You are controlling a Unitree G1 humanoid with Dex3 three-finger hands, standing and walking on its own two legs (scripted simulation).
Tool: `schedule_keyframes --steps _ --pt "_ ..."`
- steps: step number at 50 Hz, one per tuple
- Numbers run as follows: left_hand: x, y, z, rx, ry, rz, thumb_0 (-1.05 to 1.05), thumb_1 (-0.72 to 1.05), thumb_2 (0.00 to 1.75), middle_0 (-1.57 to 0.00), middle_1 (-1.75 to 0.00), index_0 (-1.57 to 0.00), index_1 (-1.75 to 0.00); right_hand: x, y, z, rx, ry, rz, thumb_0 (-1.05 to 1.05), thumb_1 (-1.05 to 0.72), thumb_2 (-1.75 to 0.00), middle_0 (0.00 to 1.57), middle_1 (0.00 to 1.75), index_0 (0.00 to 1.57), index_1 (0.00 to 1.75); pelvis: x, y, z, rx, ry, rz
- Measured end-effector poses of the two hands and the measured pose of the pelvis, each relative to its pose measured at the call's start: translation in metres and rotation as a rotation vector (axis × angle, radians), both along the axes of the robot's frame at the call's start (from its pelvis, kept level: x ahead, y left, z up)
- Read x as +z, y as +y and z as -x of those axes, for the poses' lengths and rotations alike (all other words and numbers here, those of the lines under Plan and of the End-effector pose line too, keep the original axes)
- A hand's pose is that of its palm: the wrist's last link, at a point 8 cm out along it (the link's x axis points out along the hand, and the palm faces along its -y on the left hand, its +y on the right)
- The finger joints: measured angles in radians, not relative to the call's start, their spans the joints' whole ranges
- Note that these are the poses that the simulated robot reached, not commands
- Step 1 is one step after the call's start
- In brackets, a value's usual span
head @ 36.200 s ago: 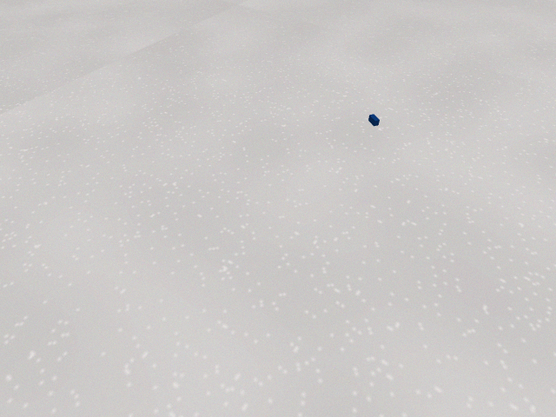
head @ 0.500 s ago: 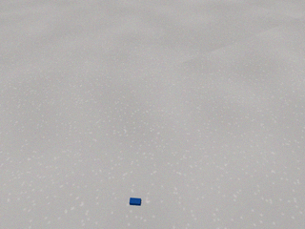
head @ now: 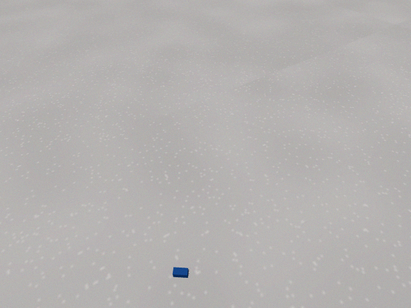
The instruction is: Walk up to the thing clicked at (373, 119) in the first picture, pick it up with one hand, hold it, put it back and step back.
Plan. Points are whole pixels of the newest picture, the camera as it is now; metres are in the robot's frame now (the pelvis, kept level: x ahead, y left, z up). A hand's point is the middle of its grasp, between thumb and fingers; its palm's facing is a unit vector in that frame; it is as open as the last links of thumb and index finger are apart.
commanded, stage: stand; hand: left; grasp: from above
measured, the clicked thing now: (180, 272) +0.44 +0.16 -0.76
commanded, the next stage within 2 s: step back in 0.58 s
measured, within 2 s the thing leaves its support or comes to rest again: neither
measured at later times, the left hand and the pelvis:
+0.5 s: hand out of the picture +0.07 +0.24 -0.16, palm faces +0.00 -0.94 -0.33, open 7.4 cm; pelvis +0.00 +0.00 +0.00, yaw +0 degrees
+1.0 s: hand out of the picture +0.08 +0.30 -0.18, palm faces -0.04 -0.93 -0.36, open 7.4 cm; pelvis -0.07 +0.04 -0.02, yaw -1 degrees
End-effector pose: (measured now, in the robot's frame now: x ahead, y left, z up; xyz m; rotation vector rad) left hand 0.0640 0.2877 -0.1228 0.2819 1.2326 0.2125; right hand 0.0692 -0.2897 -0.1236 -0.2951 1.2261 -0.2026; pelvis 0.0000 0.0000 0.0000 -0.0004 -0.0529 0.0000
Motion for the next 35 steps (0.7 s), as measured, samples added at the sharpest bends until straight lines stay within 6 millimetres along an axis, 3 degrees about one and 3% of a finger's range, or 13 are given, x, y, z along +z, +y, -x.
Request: schedule_keyframes --steps 29,35 --pt "0.001 0.000 0.002 -0.011 0.007 -0.006 0.00 0.90 0.90 -0.20 -0.30 -0.21 -0.30 0.000 -0.006 0.007 -0.006 0.015 -0.001 0.01 -0.91 -0.90 0.20 0.30 0.20 0.30 0.000 -0.004 0.000 -0.002 0.003 -0.001" --pt "-0.001 0.012 0.002 0.004 -0.013 -0.023 0.00 0.90 0.90 -0.20 -0.30 -0.21 -0.30 -0.002 -0.014 0.005 -0.017 -0.001 0.016 0.01 -0.91 -0.90 0.20 0.30 0.21 0.30 -0.007 0.000 0.017 -0.003 0.013 0.014"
